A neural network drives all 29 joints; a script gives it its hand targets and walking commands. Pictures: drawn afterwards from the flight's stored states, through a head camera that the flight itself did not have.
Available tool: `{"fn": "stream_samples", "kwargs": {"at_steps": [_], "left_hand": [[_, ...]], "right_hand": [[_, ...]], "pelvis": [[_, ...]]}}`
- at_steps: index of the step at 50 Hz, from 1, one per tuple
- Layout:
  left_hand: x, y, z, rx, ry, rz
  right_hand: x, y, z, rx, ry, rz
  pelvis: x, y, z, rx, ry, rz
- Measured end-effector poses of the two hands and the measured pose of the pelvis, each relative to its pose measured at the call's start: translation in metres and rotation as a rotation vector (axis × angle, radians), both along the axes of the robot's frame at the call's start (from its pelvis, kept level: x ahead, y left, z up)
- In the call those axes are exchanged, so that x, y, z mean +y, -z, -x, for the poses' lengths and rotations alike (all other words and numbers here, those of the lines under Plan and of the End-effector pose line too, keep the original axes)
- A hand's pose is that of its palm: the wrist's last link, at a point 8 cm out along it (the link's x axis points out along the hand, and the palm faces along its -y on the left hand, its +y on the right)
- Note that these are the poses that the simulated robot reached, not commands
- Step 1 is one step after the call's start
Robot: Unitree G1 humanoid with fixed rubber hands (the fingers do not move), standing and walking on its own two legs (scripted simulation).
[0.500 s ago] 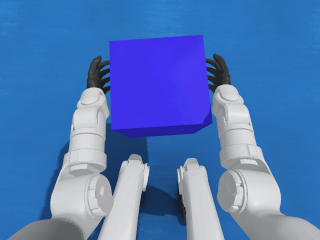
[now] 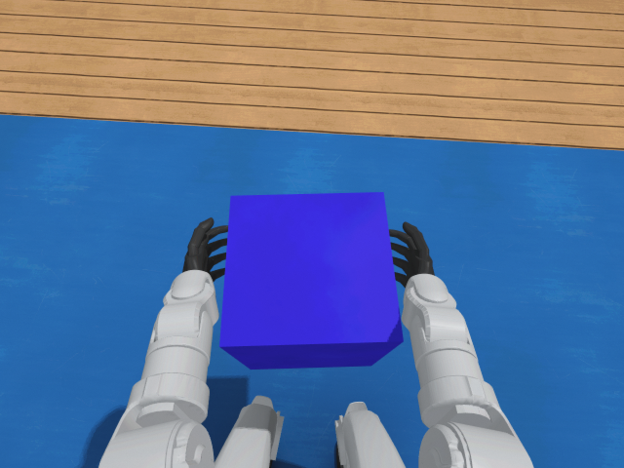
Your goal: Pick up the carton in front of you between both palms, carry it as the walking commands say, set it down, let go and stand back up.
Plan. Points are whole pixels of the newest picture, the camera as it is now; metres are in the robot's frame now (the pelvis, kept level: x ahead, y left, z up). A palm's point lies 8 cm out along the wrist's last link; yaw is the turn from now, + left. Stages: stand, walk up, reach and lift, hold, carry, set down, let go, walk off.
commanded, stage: reach and lift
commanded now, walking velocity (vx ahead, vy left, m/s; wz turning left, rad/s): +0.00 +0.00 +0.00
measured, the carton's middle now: (309, 291) +0.37 +0.01 -0.11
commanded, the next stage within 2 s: hold in 1.52 s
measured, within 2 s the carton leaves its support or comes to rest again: neither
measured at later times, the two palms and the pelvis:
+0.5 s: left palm (167, 246) +0.33 +0.16 +0.11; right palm (470, 261) +0.33 -0.14 +0.11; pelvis +0.04 +0.01 +0.10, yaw +0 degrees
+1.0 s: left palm (158, 240) +0.32 +0.16 +0.14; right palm (482, 258) +0.32 -0.14 +0.13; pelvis +0.02 +0.01 +0.11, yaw +0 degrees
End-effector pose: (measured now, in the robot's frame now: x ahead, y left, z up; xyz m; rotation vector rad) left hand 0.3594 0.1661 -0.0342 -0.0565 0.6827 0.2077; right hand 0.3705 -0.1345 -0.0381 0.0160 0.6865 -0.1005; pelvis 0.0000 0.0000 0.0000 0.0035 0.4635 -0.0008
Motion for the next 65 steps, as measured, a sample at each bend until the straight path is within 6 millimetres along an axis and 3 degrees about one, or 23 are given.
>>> {"fn": "stream_samples", "kwargs": {"at_steps": [16, 28, 45, 65], "left_hand": [[-0.005, -0.094, 0.019, -0.010, 0.031, -0.002], [-0.009, -0.157, 0.031, -0.028, 0.074, -0.033], [-0.008, -0.167, 0.038, -0.006, 0.077, -0.034], [-0.009, -0.176, 0.031, -0.005, 0.093, -0.056]], "right_hand": [[-0.005, -0.095, 0.027, -0.011, 0.027, 0.005], [-0.010, -0.159, 0.045, -0.030, 0.022, 0.033], [-0.008, -0.169, 0.051, -0.006, 0.020, 0.035], [-0.009, -0.178, 0.044, -0.005, 0.004, 0.055]], "pelvis": [[0.004, -0.076, -0.033, -0.237, -0.002, 0.002], [0.005, -0.104, -0.041, -0.446, -0.002, 0.002], [0.007, -0.104, -0.022, -0.520, -0.002, 0.003], [0.006, -0.110, -0.039, -0.532, -0.001, 0.003]]}}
